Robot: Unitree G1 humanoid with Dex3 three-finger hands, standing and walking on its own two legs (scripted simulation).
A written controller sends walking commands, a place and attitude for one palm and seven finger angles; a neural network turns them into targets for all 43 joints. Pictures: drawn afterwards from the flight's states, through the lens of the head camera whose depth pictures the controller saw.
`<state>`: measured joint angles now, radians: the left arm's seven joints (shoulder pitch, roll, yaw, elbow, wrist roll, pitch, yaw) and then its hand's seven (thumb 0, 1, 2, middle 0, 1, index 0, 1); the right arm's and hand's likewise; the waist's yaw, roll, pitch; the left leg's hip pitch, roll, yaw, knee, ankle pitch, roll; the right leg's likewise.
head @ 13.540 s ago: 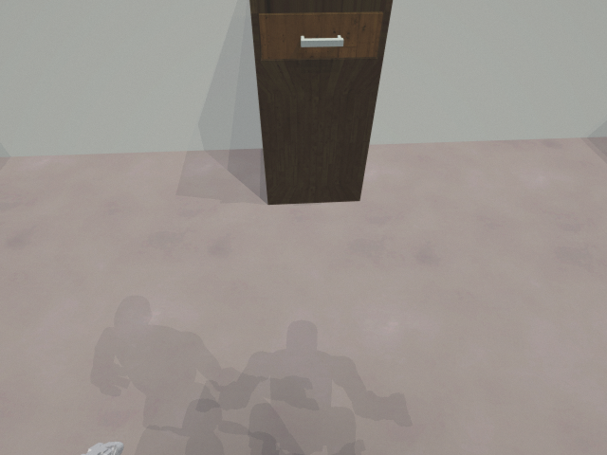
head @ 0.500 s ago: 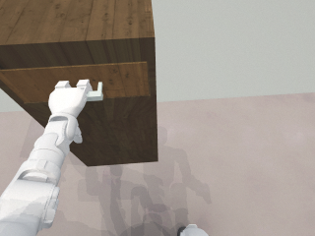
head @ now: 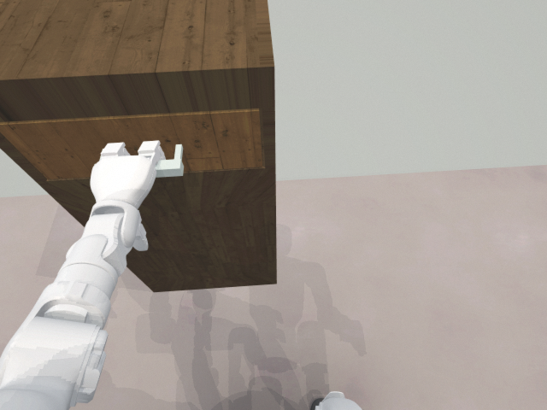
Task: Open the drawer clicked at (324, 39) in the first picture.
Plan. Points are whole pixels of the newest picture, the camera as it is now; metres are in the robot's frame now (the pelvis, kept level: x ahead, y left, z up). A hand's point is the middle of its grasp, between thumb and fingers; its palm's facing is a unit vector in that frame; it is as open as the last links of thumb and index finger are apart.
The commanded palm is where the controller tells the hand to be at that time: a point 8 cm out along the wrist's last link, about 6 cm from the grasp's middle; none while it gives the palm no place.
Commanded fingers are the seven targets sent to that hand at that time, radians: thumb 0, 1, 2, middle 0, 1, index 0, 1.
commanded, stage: close the thumb around the handle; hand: left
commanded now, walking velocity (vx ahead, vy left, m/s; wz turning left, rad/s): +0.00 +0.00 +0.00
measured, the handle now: (140, 160) +0.50 +0.22 +0.03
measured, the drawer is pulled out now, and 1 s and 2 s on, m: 0.00 0.00 0.06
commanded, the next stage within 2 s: pull the drawer open in 0.80 s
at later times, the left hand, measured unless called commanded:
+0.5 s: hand (139, 196) +0.44 +0.22 +0.01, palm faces -0.04 -0.02 -1.00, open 9.4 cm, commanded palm +0.42 +0.23 +0.06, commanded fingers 0.00 0.68 0.80 -0.38 -1.33 -0.38 -1.33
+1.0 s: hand (139, 195) +0.44 +0.22 +0.01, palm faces -0.04 -0.02 -1.00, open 5.6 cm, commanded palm +0.41 +0.23 +0.06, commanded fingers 0.00 0.90 0.90 -0.40 -1.35 -0.40 -1.35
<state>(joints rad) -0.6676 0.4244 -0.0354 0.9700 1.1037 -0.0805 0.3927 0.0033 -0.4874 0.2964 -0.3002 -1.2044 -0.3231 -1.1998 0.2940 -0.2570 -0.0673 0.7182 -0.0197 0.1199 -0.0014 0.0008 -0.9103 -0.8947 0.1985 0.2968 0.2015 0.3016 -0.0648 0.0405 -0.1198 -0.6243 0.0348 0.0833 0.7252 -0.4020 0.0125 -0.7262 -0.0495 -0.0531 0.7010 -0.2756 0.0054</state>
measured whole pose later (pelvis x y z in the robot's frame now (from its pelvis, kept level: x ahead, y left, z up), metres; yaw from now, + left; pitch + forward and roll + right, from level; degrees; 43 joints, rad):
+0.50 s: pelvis +0.00 +0.00 +0.00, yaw +0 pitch +17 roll +0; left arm -0.66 0.42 -0.04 0.97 1.10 -0.08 0.39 0.00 0.16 0.57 -0.35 -1.27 -0.37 -1.27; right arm 0.29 -0.26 -0.07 0.72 -0.02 0.12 -0.01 0.00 -0.91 -0.89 0.20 0.30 0.20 0.30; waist -0.06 0.04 -0.12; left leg -0.61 0.04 0.08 0.72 -0.40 0.01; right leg -0.72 -0.05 -0.06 0.70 -0.28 0.00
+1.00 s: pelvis +0.00 +0.00 +0.00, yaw +0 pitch +17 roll +0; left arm -0.66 0.44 -0.02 0.96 1.10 -0.09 0.38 0.00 0.73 0.81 -0.36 -1.35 -0.38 -1.33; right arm 0.29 -0.27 -0.06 0.72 -0.01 0.12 -0.01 0.00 -0.91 -0.89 0.20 0.30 0.20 0.30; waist -0.07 0.04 -0.11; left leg -0.62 0.04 0.09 0.72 -0.40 0.01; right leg -0.73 -0.04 -0.04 0.70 -0.27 0.00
